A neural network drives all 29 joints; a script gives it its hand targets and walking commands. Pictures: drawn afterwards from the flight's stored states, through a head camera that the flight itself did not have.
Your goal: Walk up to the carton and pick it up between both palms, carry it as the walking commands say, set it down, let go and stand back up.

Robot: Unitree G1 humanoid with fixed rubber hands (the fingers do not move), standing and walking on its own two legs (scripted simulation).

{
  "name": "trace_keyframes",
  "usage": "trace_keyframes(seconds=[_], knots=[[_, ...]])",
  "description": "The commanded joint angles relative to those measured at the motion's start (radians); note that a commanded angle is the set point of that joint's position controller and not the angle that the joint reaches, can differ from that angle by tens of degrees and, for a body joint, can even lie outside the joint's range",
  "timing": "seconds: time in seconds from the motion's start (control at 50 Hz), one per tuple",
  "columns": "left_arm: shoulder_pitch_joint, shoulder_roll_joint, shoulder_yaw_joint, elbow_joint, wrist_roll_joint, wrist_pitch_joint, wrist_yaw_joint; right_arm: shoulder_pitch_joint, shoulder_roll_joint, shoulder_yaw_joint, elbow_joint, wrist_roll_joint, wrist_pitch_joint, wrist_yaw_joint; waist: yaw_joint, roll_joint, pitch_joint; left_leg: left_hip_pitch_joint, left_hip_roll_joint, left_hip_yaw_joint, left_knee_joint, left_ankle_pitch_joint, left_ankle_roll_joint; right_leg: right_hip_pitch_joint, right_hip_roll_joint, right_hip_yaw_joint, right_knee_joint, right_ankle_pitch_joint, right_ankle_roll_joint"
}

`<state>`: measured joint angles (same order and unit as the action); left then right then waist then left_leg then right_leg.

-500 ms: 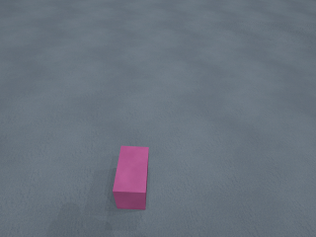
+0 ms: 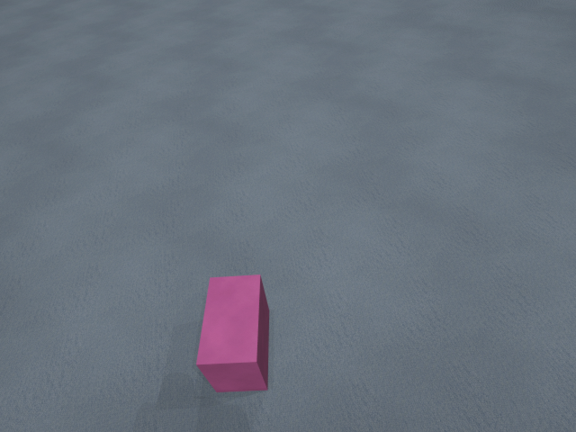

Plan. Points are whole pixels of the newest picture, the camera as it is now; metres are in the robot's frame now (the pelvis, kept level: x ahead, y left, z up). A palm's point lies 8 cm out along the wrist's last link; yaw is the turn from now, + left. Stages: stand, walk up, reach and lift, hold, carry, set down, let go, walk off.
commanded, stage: walk up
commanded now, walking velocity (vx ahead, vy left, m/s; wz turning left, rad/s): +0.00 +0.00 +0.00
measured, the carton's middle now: (238, 333) +0.58 +0.27 -0.66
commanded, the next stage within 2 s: none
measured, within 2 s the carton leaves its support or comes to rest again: neither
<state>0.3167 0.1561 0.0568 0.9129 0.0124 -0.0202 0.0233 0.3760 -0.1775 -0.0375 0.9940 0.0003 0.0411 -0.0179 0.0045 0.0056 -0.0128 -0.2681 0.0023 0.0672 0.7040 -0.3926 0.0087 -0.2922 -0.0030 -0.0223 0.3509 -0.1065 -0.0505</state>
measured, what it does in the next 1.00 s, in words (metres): steps on the spot: left foot, then right foot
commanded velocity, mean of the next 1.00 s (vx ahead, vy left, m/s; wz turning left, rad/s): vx -0.05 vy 0.01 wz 0.00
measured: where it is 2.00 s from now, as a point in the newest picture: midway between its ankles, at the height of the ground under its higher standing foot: outside the picture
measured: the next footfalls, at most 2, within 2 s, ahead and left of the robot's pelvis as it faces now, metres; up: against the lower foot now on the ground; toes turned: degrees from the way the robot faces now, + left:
left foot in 0.12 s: +0.03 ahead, +0.13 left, +0.00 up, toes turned +3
right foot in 0.64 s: -0.10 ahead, -0.08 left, +0.00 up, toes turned +1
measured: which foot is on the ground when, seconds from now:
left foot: up 0.00-0.10, down 0.12-1.00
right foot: down 0.00-0.30, up 0.32-0.62, down 0.64-1.00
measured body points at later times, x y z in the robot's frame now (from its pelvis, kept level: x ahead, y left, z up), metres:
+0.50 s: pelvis -0.06 +0.05 +0.00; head -0.03 +0.06 +0.44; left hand -0.04 +0.29 -0.16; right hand -0.04 -0.19 -0.15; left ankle -0.01 +0.13 -0.75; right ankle -0.10 -0.08 -0.69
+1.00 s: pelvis -0.04 +0.04 -0.01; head -0.03 +0.05 +0.44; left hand -0.05 +0.27 -0.17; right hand -0.01 -0.21 -0.15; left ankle -0.02 +0.13 -0.75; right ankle -0.14 -0.08 -0.75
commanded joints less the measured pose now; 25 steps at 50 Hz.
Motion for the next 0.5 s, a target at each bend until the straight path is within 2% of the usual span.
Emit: trace_keyframes(seconds=[0.0,0.02,0.04,0.06,0.08,0.1,0.12,0.14,0.16,0.18,0.2,0.22,0.24,0.26,0.28,0.3,0.32,0.34,0.36,0.38,0.4,0.42,0.44,0.46,0.48], knots=[[0.099,0.115,-0.011,0.06,-0.001,0.011,0.019,0.097,-0.013,-0.007,0.025,-0.006,-0.022,-0.019,0.008,-0.134,-0.013,0.039,0.03,-0.067,-0.305,0.063,-0.016,0.174,-0.189,0.199,-0.085,-0.005,-0.042],[0.074,0.107,-0.01,0.051,-0.004,0.012,0.019,0.127,-0.012,-0.008,0.033,-0.011,-0.024,-0.021,-0.014,-0.12,-0.026,0.099,0.031,-0.038,-0.362,0.155,0.001,0.135,-0.169,0.19,-0.081,-0.092,-0.02],[0.058,0.097,-0.009,0.037,-0.006,0.023,0.014,0.141,-0.011,0.009,0.047,-0.02,-0.033,-0.019,-0.028,-0.051,0.004,0.117,0.051,-0.052,-0.384,0.202,0.016,0.071,-0.145,0.141,-0.045,-0.126,-0.008],[0.005,0.11,-0.003,0.019,0.001,0.017,0.016,0.111,-0.062,-0.016,0.007,-0.027,-0.033,-0.016,-0.027,-0.031,-0.008,0.093,0.098,-0.111,-0.403,0.21,0.04,0.078,-0.113,0.134,0.012,-0.123,0.005],[0.009,0.093,0.002,0.009,0.004,0.018,0.016,0.113,-0.067,-0.02,-0.008,-0.032,-0.036,-0.012,-0.03,0.028,0.051,0.035,0.133,-0.131,-0.42,0.212,0.046,0.04,-0.076,0.083,0.072,-0.106,0.027],[-0.011,0.133,0.007,-0.025,-0.003,0.031,0.029,0.047,-0.124,-0.038,-0.04,-0.026,-0.034,-0.02,-0.023,0.066,0.124,-0.059,0.172,-0.134,-0.336,0.47,0.049,-0.007,-0.079,0.061,0.215,0.111,0.045],[0.023,0.165,0.01,-0.028,0.01,0.039,0.036,0.013,-0.165,-0.063,-0.045,-0.014,-0.002,-0.013,0.005,0.106,0.079,-0.085,0.103,-0.058,-0.23,0.532,0.007,0.051,-0.166,0.123,0.218,0.226,-0.001],[0.04,0.158,0.014,-0.026,0.009,0.042,0.033,0.031,-0.13,-0.051,-0.06,-0.021,-0.005,-0.013,0.001,-0.016,0.043,-0.071,0.108,-0.061,-0.206,0.419,0.009,0.0,-0.166,0.131,0.175,0.157,-0.004],[0.073,0.167,0.005,-0.017,0.007,0.047,0.037,0.005,-0.141,-0.061,-0.072,-0.018,0.002,-0.012,0.006,0.061,0.063,-0.087,0.073,-0.039,-0.123,0.336,0.001,0.004,-0.209,0.186,0.139,0.121,-0.05],[0.026,0.156,0.006,-0.017,0.001,0.058,0.026,0.01,-0.106,-0.034,-0.078,-0.025,0.001,-0.012,-0.017,-0.134,0.088,-0.029,0.08,-0.058,-0.1,0.294,0.015,-0.113,-0.194,0.157,0.102,0.081,-0.043],[-0.022,0.164,0.011,-0.039,-0.006,0.068,0.024,0.055,-0.102,-0.036,-0.075,-0.032,0.002,-0.013,-0.05,-0.125,0.115,-0.007,0.092,-0.079,-0.128,0.167,0.026,-0.184,-0.187,0.154,0.09,-0.035,-0.029],[-0.015,0.143,0.007,-0.042,-0.015,0.076,0.022,0.083,-0.125,-0.036,-0.073,-0.033,-0.002,-0.017,-0.067,0.06,0.141,-0.085,0.188,-0.172,-0.315,0.125,0.068,-0.153,-0.105,0.111,0.217,-0.14,0.012],[-0.014,0.105,0.013,-0.04,-0.013,0.091,0.017,0.064,-0.163,-0.044,-0.085,-0.031,0.0,-0.02,-0.053,0.174,0.178,-0.162,0.324,-0.351,-0.479,0.08,0.116,-0.157,-0.003,0.021,0.438,-0.308,0.061],[-0.02,0.112,0.024,-0.056,-0.006,0.108,0.017,0.015,-0.195,-0.05,-0.106,-0.038,-0.004,-0.02,-0.047,0.229,0.189,-0.274,0.403,-0.438,-0.563,0.092,0.158,-0.143,0.022,0.039,0.659,-0.431,0.087],[-0.012,0.116,0.017,-0.05,-0.002,0.118,0.019,-0.043,-0.197,-0.05,-0.134,-0.036,-0.002,-0.018,-0.028,0.178,0.204,-0.281,0.381,-0.412,-0.574,0.004,0.169,-0.168,0.018,0.068,0.765,-0.395,0.097],[0.017,0.111,0.013,-0.048,0.0,0.118,0.014,-0.07,-0.19,-0.05,-0.133,-0.038,-0.008,-0.024,-0.011,0.185,0.201,-0.291,0.343,-0.362,-0.582,-0.107,0.154,-0.166,0.014,0.077,0.813,-0.323,0.094],[0.029,0.114,0.006,-0.022,0.003,0.116,0.008,-0.122,-0.184,-0.047,-0.149,-0.034,-0.006,-0.026,0.009,0.183,0.197,-0.343,0.308,-0.324,-0.57,-0.133,0.15,-0.145,0.008,0.075,0.856,-0.298,0.096],[0.059,0.117,-0.004,0.0,0.004,0.111,0.008,-0.159,-0.159,-0.036,-0.167,-0.035,0.0,-0.025,0.019,0.111,0.183,-0.304,0.276,-0.28,-0.568,-0.125,0.143,-0.161,0.017,0.04,0.839,-0.275,0.093],[0.087,0.088,-0.013,0.003,0.003,0.102,0.007,-0.154,-0.137,-0.026,-0.152,-0.031,-0.002,-0.026,0.025,0.139,0.139,-0.241,0.233,-0.214,-0.542,-0.06,0.124,-0.117,0.003,0.028,0.707,-0.258,0.081],[0.128,0.047,-0.018,0.042,0.018,0.085,0.007,-0.112,-0.103,-0.022,-0.116,-0.026,-0.011,-0.022,0.037,0.084,0.032,-0.158,0.2,-0.193,-0.541,-0.056,0.099,-0.032,-0.005,0.005,0.566,-0.233,0.072],[0.074,0.055,-0.025,0.026,0.022,0.079,-0.003,-0.066,-0.111,-0.027,-0.127,-0.031,-0.021,-0.02,0.012,0.091,0.041,-0.077,0.198,-0.193,-0.564,-0.06,0.098,-0.056,0.007,-0.026,0.464,-0.244,0.065],[0.04,0.065,-0.025,0.02,0.02,0.079,0.001,-0.019,-0.133,-0.041,-0.109,-0.035,-0.02,-0.016,-0.013,0.125,0.037,-0.016,0.196,-0.204,-0.543,-0.045,0.109,-0.021,0.006,-0.042,0.363,-0.257,0.068],[0.061,0.054,-0.026,0.036,0.012,0.069,0.007,0.0,-0.122,-0.038,-0.097,-0.03,-0.028,-0.018,-0.024,0.062,0.009,0.058,0.217,-0.237,-0.534,0.023,0.121,0.004,0.015,-0.004,0.263,-0.264,0.065],[0.11,0.059,-0.037,0.044,0.002,0.057,0.012,0.019,-0.121,-0.03,-0.076,-0.028,-0.02,-0.018,-0.034,0.051,-0.042,0.153,0.193,-0.229,-0.494,0.11,0.099,0.032,0.034,-0.007,0.123,-0.255,0.062],[0.145,0.052,-0.037,0.043,0.005,0.051,0.017,0.015,-0.137,-0.036,-0.069,-0.024,-0.012,-0.015,-0.01,0.065,-0.048,0.127,0.17,-0.195,-0.46,0.097,0.068,0.12,0.042,-0.033,-0.01,-0.208,0.064]])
